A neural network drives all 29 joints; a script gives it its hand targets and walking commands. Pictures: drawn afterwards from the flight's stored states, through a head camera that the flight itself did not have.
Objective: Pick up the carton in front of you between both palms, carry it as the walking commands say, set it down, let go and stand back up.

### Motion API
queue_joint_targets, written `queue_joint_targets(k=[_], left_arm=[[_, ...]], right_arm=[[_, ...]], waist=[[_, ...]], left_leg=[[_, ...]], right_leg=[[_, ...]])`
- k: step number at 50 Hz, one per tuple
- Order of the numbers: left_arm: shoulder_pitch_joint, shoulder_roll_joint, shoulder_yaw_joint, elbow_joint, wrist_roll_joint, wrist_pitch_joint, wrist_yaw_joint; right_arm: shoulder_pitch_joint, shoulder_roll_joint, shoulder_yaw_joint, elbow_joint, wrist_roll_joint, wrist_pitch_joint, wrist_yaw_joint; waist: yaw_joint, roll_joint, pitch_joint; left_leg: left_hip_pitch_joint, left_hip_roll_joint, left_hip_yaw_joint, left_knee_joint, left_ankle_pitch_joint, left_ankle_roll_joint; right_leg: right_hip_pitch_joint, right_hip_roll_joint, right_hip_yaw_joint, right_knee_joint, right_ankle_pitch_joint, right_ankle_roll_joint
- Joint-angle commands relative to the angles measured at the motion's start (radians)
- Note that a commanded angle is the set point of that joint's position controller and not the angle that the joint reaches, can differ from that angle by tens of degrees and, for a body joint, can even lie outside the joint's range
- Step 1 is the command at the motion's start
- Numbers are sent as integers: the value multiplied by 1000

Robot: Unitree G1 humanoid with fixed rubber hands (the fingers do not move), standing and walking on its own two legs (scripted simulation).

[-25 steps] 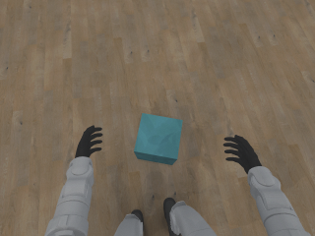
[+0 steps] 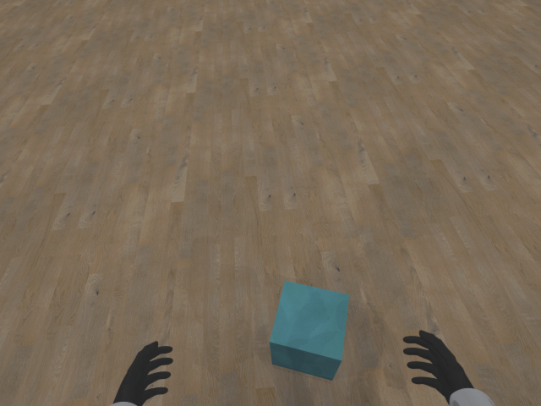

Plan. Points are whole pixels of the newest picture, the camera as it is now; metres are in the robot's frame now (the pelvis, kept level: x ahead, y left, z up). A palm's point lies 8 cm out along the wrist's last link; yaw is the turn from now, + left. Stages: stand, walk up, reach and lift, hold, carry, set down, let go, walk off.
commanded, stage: let go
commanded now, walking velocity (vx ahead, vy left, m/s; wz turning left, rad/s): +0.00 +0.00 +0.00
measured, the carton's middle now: (308, 331) +0.44 -0.08 -0.65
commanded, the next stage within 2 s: stand in 0.36 s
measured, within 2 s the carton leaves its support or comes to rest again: neither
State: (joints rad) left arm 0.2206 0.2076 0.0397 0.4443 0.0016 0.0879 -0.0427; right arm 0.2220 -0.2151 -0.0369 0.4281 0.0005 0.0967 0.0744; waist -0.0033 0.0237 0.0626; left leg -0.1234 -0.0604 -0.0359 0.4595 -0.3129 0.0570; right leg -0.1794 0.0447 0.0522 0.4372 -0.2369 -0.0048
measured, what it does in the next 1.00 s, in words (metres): stands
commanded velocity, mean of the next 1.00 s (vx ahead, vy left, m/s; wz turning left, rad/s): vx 0.00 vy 0.00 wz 0.00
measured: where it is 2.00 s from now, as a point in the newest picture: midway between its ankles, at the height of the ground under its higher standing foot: outside the picture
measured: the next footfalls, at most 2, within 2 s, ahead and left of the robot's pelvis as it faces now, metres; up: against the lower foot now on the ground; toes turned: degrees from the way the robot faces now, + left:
none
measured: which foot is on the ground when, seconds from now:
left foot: down 0.00-1.00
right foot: down 0.00-1.00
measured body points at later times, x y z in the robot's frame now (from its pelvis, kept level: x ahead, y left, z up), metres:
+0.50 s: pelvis +0.00 -0.02 -0.01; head +0.00 -0.03 +0.44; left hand +0.15 +0.25 -0.09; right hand +0.17 -0.28 -0.09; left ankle -0.04 +0.08 -0.74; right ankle +0.00 -0.12 -0.74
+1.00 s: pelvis +0.02 -0.04 +0.00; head +0.03 -0.05 +0.45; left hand +0.14 +0.27 -0.09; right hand +0.17 -0.32 -0.11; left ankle -0.04 +0.08 -0.74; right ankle +0.00 -0.12 -0.74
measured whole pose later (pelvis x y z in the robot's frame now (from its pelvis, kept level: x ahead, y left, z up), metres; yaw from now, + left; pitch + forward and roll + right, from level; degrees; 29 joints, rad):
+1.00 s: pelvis +0.02 -0.04 +0.00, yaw +3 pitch -1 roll +0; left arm 0.16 0.33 0.04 0.82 0.03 0.00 0.02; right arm 0.18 -0.36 -0.01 0.77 -0.03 0.00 -0.03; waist 0.01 0.04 0.01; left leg -0.11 -0.03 -0.08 0.46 -0.34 0.01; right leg -0.17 0.06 -0.01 0.47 -0.29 -0.06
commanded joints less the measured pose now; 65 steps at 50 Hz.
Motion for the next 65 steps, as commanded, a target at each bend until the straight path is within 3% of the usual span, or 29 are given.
queue_joint_targets(k=[1,6,7,10,18,19,21,22,24,30,38,47,65], left_arm=[[-43,71,4,-117,-12,4,-11],[-53,78,4,-127,-8,26,-14],[-3,78,8,-49,-23,-3,8],[-38,81,0,-83,-20,-7,28],[-30,91,7,-68,-12,18,28],[-16,215,49,59,50,-17,55],[-28,235,59,78,63,-52,64],[-38,228,57,88,62,-64,61],[-65,215,50,110,57,-83,55],[-57,242,54,174,44,-102,57],[-47,278,53,245,35,-100,67],[-70,290,46,309,28,-101,69],[-115,308,30,425,22,-106,61]], right_arm=[[-11,-110,-45,-87,-15,6,-5],[-27,-110,-49,-93,-20,26,-1],[-85,-150,-57,-150,-31,77,-25],[-53,-134,-41,-136,-24,104,-40],[-70,-124,-24,-139,-15,136,-57],[-97,-209,-51,-14,-34,43,-90],[-83,-200,-49,16,-44,-26,-95],[-83,-205,-49,31,-46,-46,-91],[-92,-210,-48,63,-44,-72,-82],[-71,-235,-36,146,-37,-101,-87],[-51,-265,-23,223,-36,-106,-100],[-56,-282,-12,274,-30,-111,-107],[-85,-309,1,382,-26,-124,-107]], waist=[[-14,-9,-45],[-10,-4,-16],[-3,-21,-69],[-5,16,-54],[6,16,-29],[18,109,10],[10,34,3],[8,13,-4],[3,-15,-33],[0,-42,-133],[5,-37,-141],[11,-20,-127],[15,-18,-80]], left_leg=[[-38,84,-35,-102,305,-76],[-48,86,-34,-105,277,-71],[18,98,-53,-65,363,-73],[30,97,-58,-50,398,-78],[-29,77,-32,-55,304,-56],[-172,90,-66,-47,36,-71],[-171,106,-111,-64,-146,-53],[-161,110,-126,-63,-174,-45],[-129,112,-127,-46,-114,-36],[-35,112,-105,8,239,-49],[-25,117,-106,15,331,-47],[-18,125,-114,-11,365,-48],[-23,144,-138,-114,263,-41]], right_leg=[[110,6,-35,-15,187,-3],[134,5,-37,-9,165,-3],[85,21,-44,18,125,11],[40,17,-39,19,101,4],[78,6,-28,17,125,0],[-23,-72,20,19,52,13],[-75,-90,54,-3,-96,2],[-96,-92,66,-15,-142,-4],[-105,-94,78,-21,-121,-15],[-11,-116,83,4,231,-22],[60,-133,85,5,369,-24],[92,-141,84,-9,402,-24],[101,-143,89,-88,250,-27]])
